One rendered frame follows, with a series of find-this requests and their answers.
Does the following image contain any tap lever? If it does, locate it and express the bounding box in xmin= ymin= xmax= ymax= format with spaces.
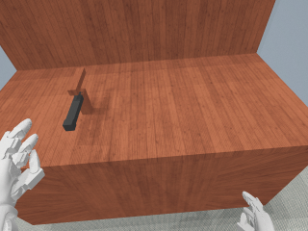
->
xmin=63 ymin=91 xmax=84 ymax=132

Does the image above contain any counter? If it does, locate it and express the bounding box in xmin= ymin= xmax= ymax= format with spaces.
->
xmin=0 ymin=0 xmax=308 ymax=225

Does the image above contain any robot right hand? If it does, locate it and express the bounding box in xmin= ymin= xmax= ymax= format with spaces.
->
xmin=237 ymin=191 xmax=275 ymax=231

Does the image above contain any robot left hand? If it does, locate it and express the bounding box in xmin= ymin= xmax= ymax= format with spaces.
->
xmin=0 ymin=118 xmax=45 ymax=207

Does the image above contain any left robot forearm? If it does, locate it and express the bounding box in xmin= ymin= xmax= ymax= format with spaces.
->
xmin=0 ymin=204 xmax=19 ymax=231

